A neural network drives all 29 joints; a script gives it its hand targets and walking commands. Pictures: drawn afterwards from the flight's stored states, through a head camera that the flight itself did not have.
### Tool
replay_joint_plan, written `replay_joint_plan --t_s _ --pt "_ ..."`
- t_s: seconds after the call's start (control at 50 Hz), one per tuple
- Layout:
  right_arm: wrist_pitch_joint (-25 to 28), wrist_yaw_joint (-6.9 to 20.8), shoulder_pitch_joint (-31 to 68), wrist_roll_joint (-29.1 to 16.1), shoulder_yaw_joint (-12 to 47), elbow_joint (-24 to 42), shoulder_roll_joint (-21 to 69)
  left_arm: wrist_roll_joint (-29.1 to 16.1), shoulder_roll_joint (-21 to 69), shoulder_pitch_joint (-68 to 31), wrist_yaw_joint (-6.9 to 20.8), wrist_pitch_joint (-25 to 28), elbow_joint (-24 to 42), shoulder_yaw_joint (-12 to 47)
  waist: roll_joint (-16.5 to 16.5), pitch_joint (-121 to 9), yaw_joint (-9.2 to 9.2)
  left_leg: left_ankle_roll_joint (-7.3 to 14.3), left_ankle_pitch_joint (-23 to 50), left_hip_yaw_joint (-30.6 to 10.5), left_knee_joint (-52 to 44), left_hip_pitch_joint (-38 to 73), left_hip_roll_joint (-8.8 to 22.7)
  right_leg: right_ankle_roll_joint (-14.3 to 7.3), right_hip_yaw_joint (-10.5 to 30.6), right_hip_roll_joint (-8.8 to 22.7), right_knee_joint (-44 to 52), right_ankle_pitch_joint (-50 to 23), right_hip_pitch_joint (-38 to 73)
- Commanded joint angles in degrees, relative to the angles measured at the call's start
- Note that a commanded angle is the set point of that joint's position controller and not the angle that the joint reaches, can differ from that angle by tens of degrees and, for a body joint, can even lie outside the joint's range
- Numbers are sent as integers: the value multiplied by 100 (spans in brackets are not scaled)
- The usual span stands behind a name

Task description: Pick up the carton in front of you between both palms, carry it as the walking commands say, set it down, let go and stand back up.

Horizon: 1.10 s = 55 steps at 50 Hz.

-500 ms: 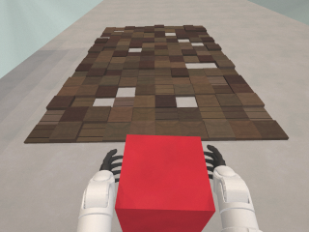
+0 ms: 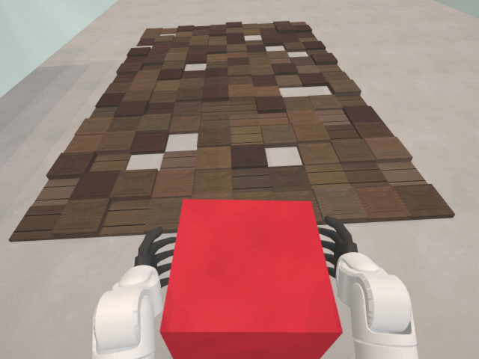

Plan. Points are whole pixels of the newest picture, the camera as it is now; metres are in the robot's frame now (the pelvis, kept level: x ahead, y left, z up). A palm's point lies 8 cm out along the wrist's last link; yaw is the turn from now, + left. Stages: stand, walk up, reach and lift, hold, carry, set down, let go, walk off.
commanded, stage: carry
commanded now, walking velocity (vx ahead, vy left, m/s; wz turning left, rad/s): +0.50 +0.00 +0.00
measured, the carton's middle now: (245, 292) +0.26 +0.01 +0.01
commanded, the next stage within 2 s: none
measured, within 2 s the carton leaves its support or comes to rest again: neither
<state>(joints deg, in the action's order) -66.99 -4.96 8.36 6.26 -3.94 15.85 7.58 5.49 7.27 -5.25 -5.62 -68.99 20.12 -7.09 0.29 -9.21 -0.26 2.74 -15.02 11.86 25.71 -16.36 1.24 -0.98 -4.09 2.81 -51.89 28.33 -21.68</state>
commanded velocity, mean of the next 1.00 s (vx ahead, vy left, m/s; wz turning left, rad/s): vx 0.50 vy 0.00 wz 0.00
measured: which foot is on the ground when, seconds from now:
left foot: down 0.00-0.26, up 0.28-0.68, down 0.70-1.00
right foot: up 0.00-0.22, down 0.24-0.72, up 0.74-1.00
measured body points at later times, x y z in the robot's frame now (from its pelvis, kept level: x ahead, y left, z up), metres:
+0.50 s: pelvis +0.30 -0.05 +0.01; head +0.33 -0.06 +0.46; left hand +0.57 +0.12 +0.08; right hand +0.59 -0.18 +0.07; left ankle +0.34 +0.10 -0.67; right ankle +0.26 -0.12 -0.74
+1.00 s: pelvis +0.62 +0.00 +0.00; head +0.68 +0.01 +0.45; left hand +1.00 +0.15 +0.14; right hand +0.99 -0.16 +0.15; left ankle +0.58 +0.06 -0.74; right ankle +0.70 -0.14 -0.67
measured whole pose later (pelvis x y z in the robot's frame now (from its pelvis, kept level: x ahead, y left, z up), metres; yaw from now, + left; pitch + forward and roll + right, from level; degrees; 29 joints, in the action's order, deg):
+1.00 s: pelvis +0.62 +0.00 +0.00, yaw +0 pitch +5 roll -1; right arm -75.4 -7.8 38.4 2.9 -13.6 11.5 2.5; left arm 4.2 1.5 -38.5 -6.9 -77.3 11.9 -11.8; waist 0.8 1.8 2.2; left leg 4.5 -15.6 12.0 23.1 -13.0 0.6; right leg -1.7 -3.3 4.9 -54.0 13.2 -39.8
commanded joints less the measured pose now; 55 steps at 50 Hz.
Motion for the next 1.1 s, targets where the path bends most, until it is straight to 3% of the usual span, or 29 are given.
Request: replay_joint_plan --t_s 0.0,0.06,0.14,0.18,0.2,0.22,0.24,0.26,0.28,0.32,0.34,0.36,0.42,0.5,0.6,0.64,0.66,0.68,0.7,0.72,0.74,0.78,0.8,0.84,0.96,1.04,1.08 --pt "-188 1242 2961 -2296 3889 874 5115 -2573 4906 -3564 1612 -66 604 4263 -286 -889 183 852 128 -2708 -1445 2662 2163 -34 165 426 -218 -143 -2536" --pt "-298 1276 3130 -2459 3928 898 5113 -2520 4923 -3544 1530 -125 540 4179 -622 -740 144 551 606 -1510 -1572 2082 1614 117 -272 248 987 -1056 -1675" --pt "-409 1349 2967 -2493 3867 690 4994 -2321 4844 -3375 1412 -208 454 4040 -918 -621 142 294 1166 -687 -1280 1547 1306 121 -776 -4 2042 -2062 -523" --pt "-445 1371 2962 -2472 3848 609 4951 -2246 4853 -3296 1402 -233 376 3981 -804 -672 57 124 1517 -318 -597 1083 1154 47 -1112 -223 2438 -2336 599" --pt "-461 1378 2920 -2455 3843 582 4923 -2214 4844 -3272 1406 -241 317 3949 -610 -882 30 0 1910 -2 184 742 940 -14 -1300 -384 2514 -1992 1483" --pt "-479 1385 2932 -2442 3827 566 4845 -2178 4833 -3205 1415 -246 236 3904 -285 -1230 -76 -179 1661 135 1267 90 770 -61 -767 -5 2505 -1585 2580" --pt "-523 1402 3034 -2456 3846 630 4831 -2091 4723 -3144 1419 -232 129 3836 1096 -1496 -157 -500 276 106 3007 -1081 248 -611 1987 1605 3501 -120 3254" --pt "-541 1420 3173 -2492 3867 614 4891 -2070 4809 -3141 1420 -207 6 3829 1686 -1440 -157 -471 -1249 -446 4039 -2298 -128 -1175 3452 2324 4100 -377 3706" --pt "-509 1450 3137 -2491 3889 513 5050 -2117 4969 -3173 1426 -181 96 3873 1218 -1391 -107 -269 -1229 -966 4608 -2595 273 -1197 3159 2334 3981 -1031 3610" --pt "-373 1494 3160 -2518 3892 558 5350 -2212 5367 -3388 1450 -57 335 4014 231 -1361 -75 -121 -626 -1135 4488 -2566 662 -956 2161 2032 3792 -2033 3117" --pt "-297 1493 3133 -2494 3927 625 5446 -2260 5517 -3522 1464 13 488 4088 161 -1331 -64 -129 -318 -1150 4109 -2400 758 -793 1674 1873 3868 -2345 2885" --pt "-228 1477 3114 -2466 3987 695 5561 -2307 5618 -3570 1479 74 589 4155 280 -1367 -69 -149 -170 -1049 3788 -2220 724 -682 1278 1740 3915 -2529 2803" --pt "-45 1385 2984 -2381 4081 846 5670 -2490 5575 -3630 1537 162 892 4325 521 -1300 -81 -238 84 -722 2926 -2179 547 -677 588 1463 4022 -2911 2861" --pt "-1 1244 2755 -2215 4071 1093 5382 -2543 5194 -3421 1583 153 1064 4356 680 -980 -89 -274 630 -355 1540 -2218 368 -685 -4 1189 3936 -3621 3095" --pt "-254 1195 3266 -2340 4005 1562 4688 -2474 4524 -3718 1464 -48 1318 4208 855 -558 -150 -37 1426 7 381 -1498 136 -511 -435 1049 3654 -4338 3026" --pt "-411 1183 3570 -2384 3876 1546 4316 -2447 4165 -4041 1383 -187 1285 4140 822 -764 -33 59 1350 243 155 -486 -115 -359 -735 942 2793 -5070 2834" --pt "-488 1179 3665 -2382 3784 1418 4126 -2426 3967 -4220 1341 -266 1256 4104 601 -1074 77 73 1030 478 11 559 -370 -224 -981 699 1881 -5047 2447" --pt "-568 1180 3825 -2385 3679 1272 3929 -2396 3747 -4462 1301 -345 1176 4060 220 -1476 233 109 579 -127 117 1826 123 -119 -893 568 822 -3825 1535" --pt "-638 1169 4043 -2313 3509 1086 3591 -2453 3760 -4747 1262 -465 1074 4048 -1016 -2052 292 830 -627 -2864 -300 3111 1846 120 -731 31 -945 -2135 -80" --pt "-696 1151 4215 -2397 3511 833 3651 -2501 3698 -4989 1237 -551 945 3961 -1865 -1977 334 1277 -577 -4439 -1037 3490 2278 86 -184 -551 -2034 22 -1463" --pt "-751 1151 4491 -2524 3471 820 3719 -2556 3813 -5289 1213 -586 744 3922 -1494 -1808 289 1251 75 -3898 -941 3278 2267 -79 313 -180 -2651 -6 -1834" --pt "-789 1175 5083 -2697 3490 739 4080 -2628 4087 -5764 1192 -603 504 3831 -489 -1595 271 896 1280 -2780 -668 2626 1884 -244 475 230 -2320 -586 -1914" --pt "-786 1191 5465 -2799 3513 735 4240 -2662 4239 -6035 1180 -601 405 3810 -410 -1584 271 776 1541 -2353 -710 2325 1767 -228 477 334 -1978 -853 -1763" --pt "-778 1212 6090 -2977 3512 663 4459 -2681 4420 -6504 1132 -582 248 3774 -543 -1708 242 697 1750 -1856 -790 2164 1614 -150 314 276 -1597 -1075 -1574" --pt "-868 1209 7006 -3113 3209 -195 4502 -2559 4453 -7417 950 -632 -541 3472 -704 -1501 314 873 2461 -1080 -645 2464 1249 -55 -75 145 26 -1687 -2090" --pt "-875 1175 7547 -3070 2929 -930 4586 -2591 4513 -8033 957 -677 -1169 3217 -850 -1311 393 786 3113 -737 -269 2515 1054 -201 -448 -157 1169 -2276 -1695" --pt "-874 1145 7835 -3045 2794 -1180 4715 -2633 4604 -8336 981 -695 -1393 3065 -914 -1280 328 625 3678 -587 114 2560 1032 -338 -537 -299 1754 -2502 -1246"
